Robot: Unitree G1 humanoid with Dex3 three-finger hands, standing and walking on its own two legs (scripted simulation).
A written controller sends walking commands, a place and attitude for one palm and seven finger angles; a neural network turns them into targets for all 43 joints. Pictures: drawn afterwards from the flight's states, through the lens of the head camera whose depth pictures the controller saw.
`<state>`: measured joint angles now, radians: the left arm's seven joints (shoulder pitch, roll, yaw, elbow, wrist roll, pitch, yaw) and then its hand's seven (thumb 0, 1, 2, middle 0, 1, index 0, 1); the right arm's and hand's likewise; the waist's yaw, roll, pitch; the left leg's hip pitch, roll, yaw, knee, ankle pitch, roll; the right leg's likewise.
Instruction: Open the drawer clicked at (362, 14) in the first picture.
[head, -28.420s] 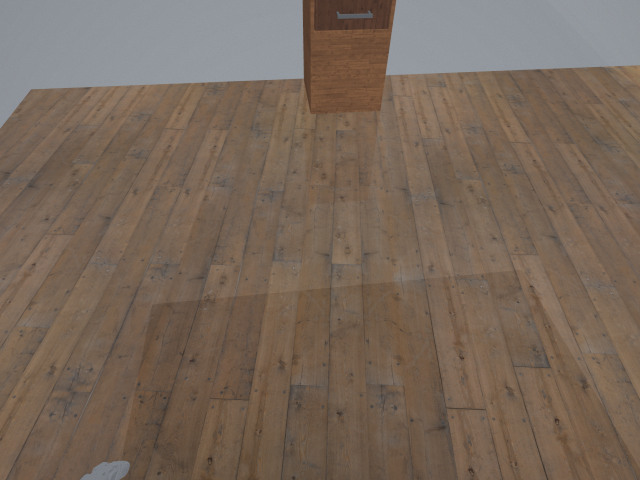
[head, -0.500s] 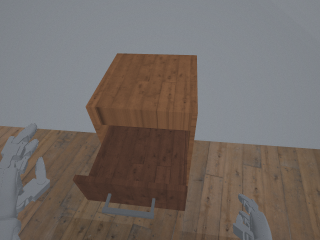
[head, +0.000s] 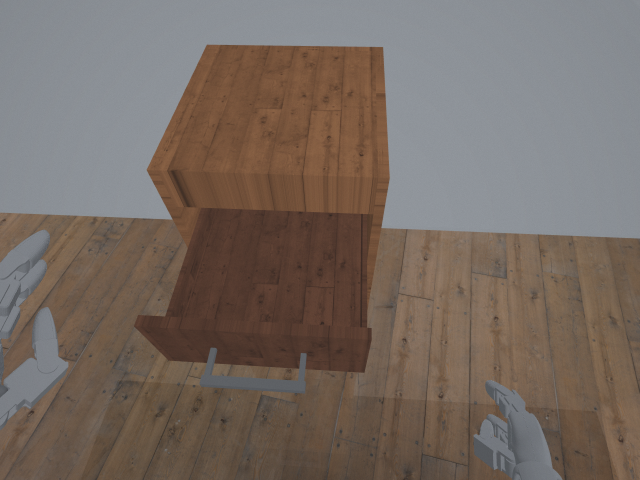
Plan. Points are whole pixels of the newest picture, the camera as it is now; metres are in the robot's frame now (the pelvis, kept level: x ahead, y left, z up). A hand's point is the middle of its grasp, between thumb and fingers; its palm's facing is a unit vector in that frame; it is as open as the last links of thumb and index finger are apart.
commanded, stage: step back with the hand held close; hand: left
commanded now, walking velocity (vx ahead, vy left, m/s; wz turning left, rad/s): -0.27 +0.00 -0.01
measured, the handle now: (255, 371) +0.30 +0.14 -0.21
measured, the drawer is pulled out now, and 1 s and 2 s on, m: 0.26 0.26 0.26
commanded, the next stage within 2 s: stop stepping back and stand still in 1.06 s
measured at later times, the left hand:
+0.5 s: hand (17, 422) +0.15 +0.24 +0.16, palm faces +0.34 -0.80 -0.50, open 7.4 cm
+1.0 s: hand out of the picture +0.11 +0.21 +0.16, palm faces +0.24 -0.85 -0.48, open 7.4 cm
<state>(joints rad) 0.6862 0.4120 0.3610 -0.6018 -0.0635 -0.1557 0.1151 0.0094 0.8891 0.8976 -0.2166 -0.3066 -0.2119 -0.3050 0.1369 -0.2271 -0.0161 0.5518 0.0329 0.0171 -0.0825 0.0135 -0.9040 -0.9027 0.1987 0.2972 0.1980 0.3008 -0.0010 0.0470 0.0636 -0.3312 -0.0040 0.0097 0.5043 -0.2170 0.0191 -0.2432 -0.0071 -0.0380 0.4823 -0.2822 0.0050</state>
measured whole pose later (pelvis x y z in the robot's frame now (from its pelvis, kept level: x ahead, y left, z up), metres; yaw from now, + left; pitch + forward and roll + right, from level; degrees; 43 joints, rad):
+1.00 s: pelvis -0.10 -0.01 +0.00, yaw -3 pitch +5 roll -2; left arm 0.65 0.44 0.40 -0.71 -0.07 -0.21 0.13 0.01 0.89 0.90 -0.21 -0.31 -0.21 -0.30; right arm 0.09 -0.14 0.01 0.60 -0.01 -0.10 -0.03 0.01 -0.90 -0.90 0.20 0.30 0.20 0.30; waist 0.01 -0.03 0.04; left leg -0.47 0.06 0.01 0.50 -0.12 -0.01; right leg -0.31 0.02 -0.01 0.71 -0.43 0.02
